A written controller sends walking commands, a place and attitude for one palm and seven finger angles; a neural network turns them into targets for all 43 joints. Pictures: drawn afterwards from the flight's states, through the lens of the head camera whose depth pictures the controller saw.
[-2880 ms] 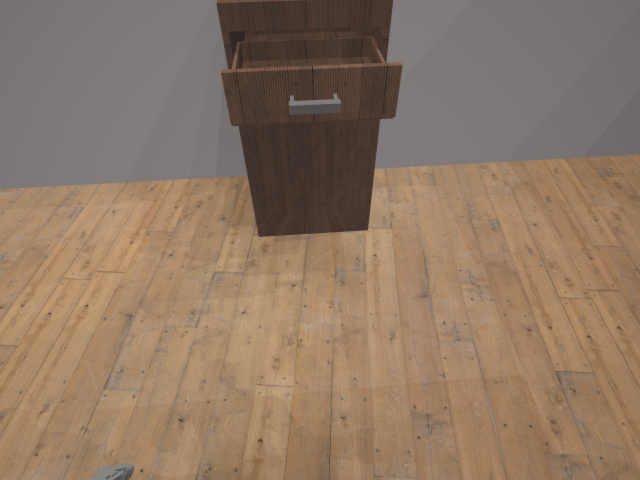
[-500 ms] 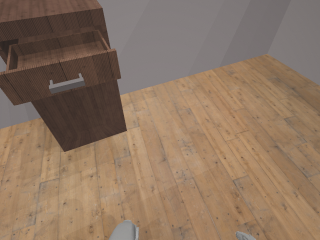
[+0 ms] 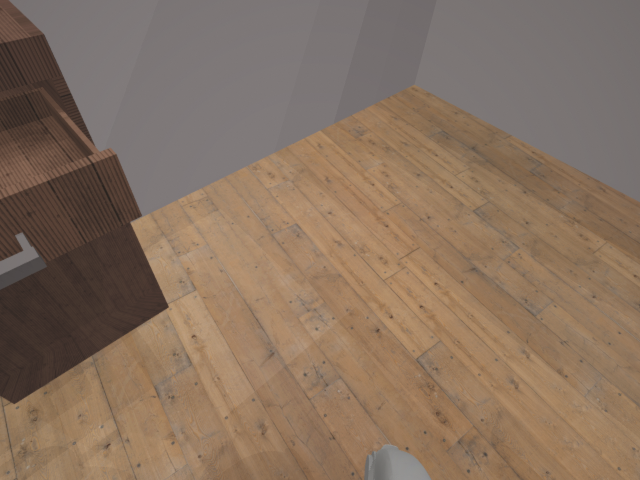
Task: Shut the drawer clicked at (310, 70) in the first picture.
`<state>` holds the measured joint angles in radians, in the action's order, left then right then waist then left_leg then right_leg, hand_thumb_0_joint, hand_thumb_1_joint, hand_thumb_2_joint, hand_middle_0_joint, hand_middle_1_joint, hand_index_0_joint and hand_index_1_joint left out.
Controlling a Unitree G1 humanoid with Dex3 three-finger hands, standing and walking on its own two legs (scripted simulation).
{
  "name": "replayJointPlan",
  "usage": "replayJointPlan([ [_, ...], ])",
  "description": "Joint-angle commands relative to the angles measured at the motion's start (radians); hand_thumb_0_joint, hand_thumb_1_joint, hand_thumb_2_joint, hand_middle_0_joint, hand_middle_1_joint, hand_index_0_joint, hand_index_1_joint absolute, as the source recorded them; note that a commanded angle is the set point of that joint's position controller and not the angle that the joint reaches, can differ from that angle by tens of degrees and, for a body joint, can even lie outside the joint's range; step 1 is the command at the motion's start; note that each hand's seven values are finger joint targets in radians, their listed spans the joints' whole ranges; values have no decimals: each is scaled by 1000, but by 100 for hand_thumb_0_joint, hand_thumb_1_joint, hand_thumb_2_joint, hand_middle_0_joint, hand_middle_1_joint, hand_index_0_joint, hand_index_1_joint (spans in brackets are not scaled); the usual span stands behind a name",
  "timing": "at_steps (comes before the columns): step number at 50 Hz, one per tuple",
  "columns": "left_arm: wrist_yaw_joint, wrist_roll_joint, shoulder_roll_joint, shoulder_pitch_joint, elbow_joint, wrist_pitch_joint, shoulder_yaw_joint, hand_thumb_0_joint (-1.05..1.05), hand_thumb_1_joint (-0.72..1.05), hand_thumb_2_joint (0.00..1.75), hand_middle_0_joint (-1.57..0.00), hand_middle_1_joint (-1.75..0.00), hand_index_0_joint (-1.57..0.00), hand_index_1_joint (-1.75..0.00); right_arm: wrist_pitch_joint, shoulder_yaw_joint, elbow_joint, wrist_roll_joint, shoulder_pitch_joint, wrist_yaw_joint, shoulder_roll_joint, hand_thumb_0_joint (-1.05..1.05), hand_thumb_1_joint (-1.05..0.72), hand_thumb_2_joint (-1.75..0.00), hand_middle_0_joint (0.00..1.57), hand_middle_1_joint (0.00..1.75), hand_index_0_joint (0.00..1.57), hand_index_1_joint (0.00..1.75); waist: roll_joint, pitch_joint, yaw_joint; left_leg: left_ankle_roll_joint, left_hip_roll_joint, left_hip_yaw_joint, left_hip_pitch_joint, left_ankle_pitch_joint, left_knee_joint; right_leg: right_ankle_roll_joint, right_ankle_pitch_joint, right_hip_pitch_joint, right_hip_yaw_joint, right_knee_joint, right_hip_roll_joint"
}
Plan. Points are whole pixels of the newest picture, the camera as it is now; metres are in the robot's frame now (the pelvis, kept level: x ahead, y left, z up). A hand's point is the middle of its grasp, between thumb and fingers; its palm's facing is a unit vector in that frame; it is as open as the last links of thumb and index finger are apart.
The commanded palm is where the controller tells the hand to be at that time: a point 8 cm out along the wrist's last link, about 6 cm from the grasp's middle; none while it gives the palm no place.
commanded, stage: walk to a spot facing it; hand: left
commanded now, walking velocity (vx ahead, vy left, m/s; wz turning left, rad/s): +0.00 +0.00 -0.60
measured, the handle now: out of the picture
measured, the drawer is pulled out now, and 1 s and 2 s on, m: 0.28 0.28 0.28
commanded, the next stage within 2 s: turn to face it in 0.16 s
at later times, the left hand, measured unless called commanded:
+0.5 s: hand (234, 444) +0.19 +0.13 -0.16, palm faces -0.13 -0.97 -0.19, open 7.4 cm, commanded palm none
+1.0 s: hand out of the picture +0.09 +0.19 -0.16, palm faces +0.17 -0.94 -0.29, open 7.4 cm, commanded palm none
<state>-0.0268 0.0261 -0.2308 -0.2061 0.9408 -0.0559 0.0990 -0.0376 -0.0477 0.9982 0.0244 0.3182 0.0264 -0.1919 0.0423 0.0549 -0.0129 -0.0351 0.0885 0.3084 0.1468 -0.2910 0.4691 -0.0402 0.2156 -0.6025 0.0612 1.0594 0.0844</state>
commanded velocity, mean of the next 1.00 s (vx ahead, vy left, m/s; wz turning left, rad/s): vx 0.00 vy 0.00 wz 0.32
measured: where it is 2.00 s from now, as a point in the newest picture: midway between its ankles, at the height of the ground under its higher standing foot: outside the picture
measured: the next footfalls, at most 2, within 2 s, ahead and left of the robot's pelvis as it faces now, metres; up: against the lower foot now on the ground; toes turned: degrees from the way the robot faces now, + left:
right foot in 0.18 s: +0.12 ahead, -0.14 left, +0.00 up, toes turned -14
left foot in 0.56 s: +0.13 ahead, +0.09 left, +0.00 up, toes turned +0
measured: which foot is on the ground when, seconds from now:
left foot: down 0.00-0.18, up 0.20-0.54, down 0.56-1.00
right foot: up 0.00-0.16, down 0.18-0.58, up 0.60-1.00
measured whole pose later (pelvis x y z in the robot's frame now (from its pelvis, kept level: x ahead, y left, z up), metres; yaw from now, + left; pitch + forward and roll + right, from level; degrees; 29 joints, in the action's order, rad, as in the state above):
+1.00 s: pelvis +0.04 -0.03 -0.01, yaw +7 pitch +2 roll +0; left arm 0.03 0.00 -0.22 -0.18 0.94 -0.04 0.08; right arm 0.05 -0.09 0.96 0.03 0.24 0.00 -0.23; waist -0.04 0.05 0.03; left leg 0.00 -0.06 -0.12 0.38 -0.16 0.51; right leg -0.05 0.35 -0.24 0.01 0.55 0.01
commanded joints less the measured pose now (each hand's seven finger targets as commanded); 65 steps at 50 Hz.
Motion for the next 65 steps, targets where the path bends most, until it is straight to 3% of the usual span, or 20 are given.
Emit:
replayJointPlan([
  [1,-7,-2,0,45,-75,10,-13,0,90,90,-20,-30,-20,-30,-6,-33,-66,2,26,0,-147,0,-90,-90,20,30,20,30,-172,5,32,-97,285,-94,-31,524,-131,-1,35,48,26,-185,10],
  [5,-4,-2,-14,85,-105,24,-15,0,90,90,-20,-30,-20,-30,10,-44,-64,8,34,-3,-177,0,-90,-90,20,30,20,30,-188,-9,44,-72,313,-67,-68,535,-33,22,96,146,54,-330,-20],
  [7,1,2,-47,18,-97,40,-9,0,90,90,-20,-30,-20,-30,16,-47,-72,5,40,-8,-183,0,-90,-90,20,30,20,30,-148,-59,5,-24,293,-33,-50,591,131,40,36,291,79,-458,-58],
  [8,6,5,-103,-83,-73,56,3,0,90,90,-20,-30,-20,-30,18,-45,-86,-3,36,-15,-178,0,-90,-90,20,30,20,30,-60,-124,-51,28,265,-4,65,495,341,71,-138,491,6,-562,-14],
  [9,20,7,-226,-163,-57,70,30,0,90,90,-20,-30,-20,-30,22,-30,-128,-12,36,-23,-107,0,-90,-90,20,30,20,30,245,-207,-75,99,100,19,366,-159,630,190,-554,706,-397,-610,260],
  [10,31,-20,-281,-215,-42,60,42,0,90,90,-20,-30,-20,-30,31,-26,-153,-17,-22,-9,-110,0,-90,-90,20,30,20,30,230,-260,-93,110,25,-148,437,-389,803,290,-824,712,-480,-631,348],
  [11,46,-23,-241,-182,-48,54,39,0,90,90,-20,-30,-20,-30,39,-29,-162,-21,-62,-2,-120,0,-90,-90,20,30,20,30,146,-231,-80,100,61,-243,449,-333,822,296,-750,676,-408,-634,308],
  [16,63,-2,-126,62,-103,56,-3,0,90,90,-20,-30,-20,-30,69,-13,-74,-5,32,-6,-71,0,-90,-90,20,30,20,30,57,-144,51,97,39,-271,296,-122,702,215,-355,365,-197,-725,168],
  [26,60,-11,-93,10,-29,45,-17,0,90,90,-20,-30,-20,-30,52,4,-28,-10,34,-16,-40,0,-90,-90,20,30,20,30,29,-18,27,68,-10,-241,72,42,65,131,6,284,-66,-680,160],
  [28,53,-19,-24,-21,-49,31,-21,0,90,90,-20,-30,-20,-30,45,-14,-48,0,42,-15,-138,0,-90,-90,20,30,20,30,-299,20,19,-33,195,-566,123,197,-146,23,166,192,61,-452,12],
  [29,53,-18,-20,15,-67,32,-22,0,90,90,-20,-30,-20,-30,49,-25,-67,9,27,-11,-183,0,-90,-90,20,30,20,30,-345,40,29,-118,290,-701,183,239,-228,2,284,177,56,-291,-39],
  [30,54,-9,-29,45,-68,28,-15,0,90,90,-20,-30,-20,-30,47,-26,-63,11,8,-3,-172,0,-90,-90,20,30,20,30,-315,50,36,-152,270,-710,206,215,-258,9,322,166,2,-135,-38],
  [36,42,-12,-31,25,-38,32,-4,0,90,90,-20,-30,-20,-30,37,-38,-79,-3,-25,7,-167,0,-90,-90,20,30,20,30,-154,-81,26,-128,149,-557,-3,353,-165,-21,189,71,-54,-30,-32],
  [41,48,-18,-28,64,-58,30,-5,0,90,90,-20,-30,-20,-30,49,-60,-71,-1,10,2,-193,0,-90,-90,20,30,20,30,-195,-122,63,-148,147,-633,-65,378,-136,-35,244,104,-58,-174,-51],
  [48,59,-27,-61,-84,-32,37,1,0,90,90,-20,-30,-20,-30,72,-81,-122,-5,-107,-15,-215,0,-90,-90,20,30,20,30,-202,-149,-2,-77,53,-671,146,240,-82,-13,81,447,-27,-592,-89],
  [49,63,-22,-97,-123,-28,42,8,0,90,90,-20,-30,-20,-30,75,-79,-132,-11,-118,-20,-189,0,-90,-90,20,30,20,30,-122,-154,-22,-29,4,-638,260,121,-25,7,42,577,-70,-729,-31],
  [51,71,-1,-239,-87,-63,45,24,0,90,90,-20,-30,-20,-30,75,-72,-173,-8,-144,-25,-125,0,-90,-90,20,30,20,30,255,-73,-36,84,-158,-357,510,-277,430,175,78,533,-439,-869,411],
  [52,73,-5,-211,-24,-87,44,14,0,90,90,-20,-30,-20,-30,79,-78,-169,1,-152,-31,-155,0,-90,-90,20,30,20,30,131,-42,-9,66,-108,-400,463,-243,586,198,59,404,-355,-850,392],
  [56,65,-7,-117,35,-98,66,-13,0,90,90,-20,-30,-20,-30,90,-69,-118,-1,-118,-51,-132,0,-90,-90,20,30,20,30,122,35,43,101,-66,-331,469,-89,726,139,-297,414,-90,-737,223],
  [65,62,5,-192,-112,-76,57,2,0,90,90,-20,-30,-20,-30,89,-39,-183,-9,-297,-58,-112,0,-90,-90,20,30,20,30,164,-11,-44,107,-52,-222,346,-150,416,163,-460,517,-4,-660,280],
])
